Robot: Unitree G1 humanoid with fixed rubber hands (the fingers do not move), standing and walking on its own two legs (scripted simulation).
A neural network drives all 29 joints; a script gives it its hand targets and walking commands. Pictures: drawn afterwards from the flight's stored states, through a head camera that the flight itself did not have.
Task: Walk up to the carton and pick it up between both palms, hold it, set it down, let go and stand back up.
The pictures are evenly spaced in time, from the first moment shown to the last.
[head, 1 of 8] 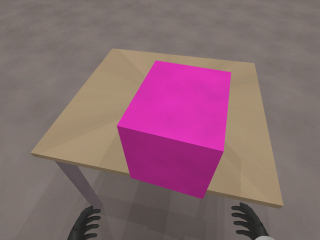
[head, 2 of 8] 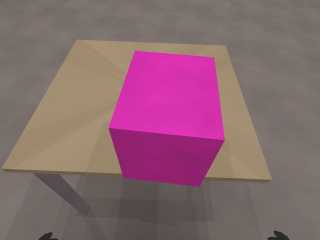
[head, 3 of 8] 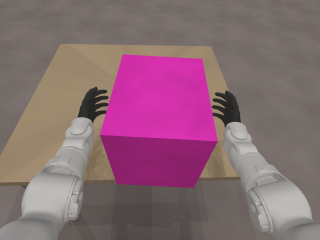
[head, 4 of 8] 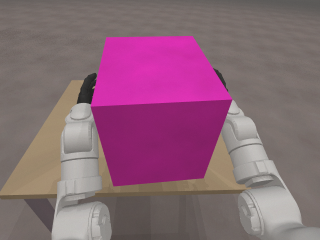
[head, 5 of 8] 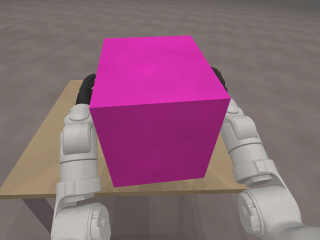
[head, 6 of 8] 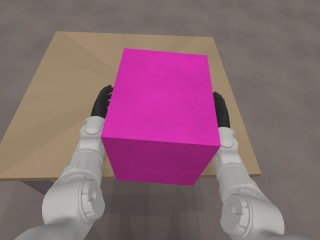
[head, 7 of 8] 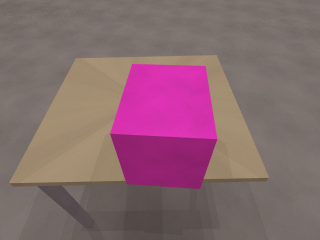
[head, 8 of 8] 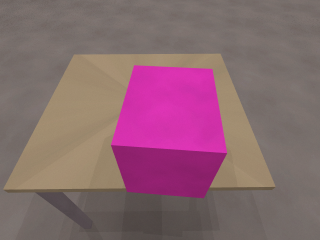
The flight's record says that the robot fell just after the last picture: no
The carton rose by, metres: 0.18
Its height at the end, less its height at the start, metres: +0.00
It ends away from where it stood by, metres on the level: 0.00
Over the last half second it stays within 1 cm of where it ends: yes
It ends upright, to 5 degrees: yes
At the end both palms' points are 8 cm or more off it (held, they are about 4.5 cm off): yes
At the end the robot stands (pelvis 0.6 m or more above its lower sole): yes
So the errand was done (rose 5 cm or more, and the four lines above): yes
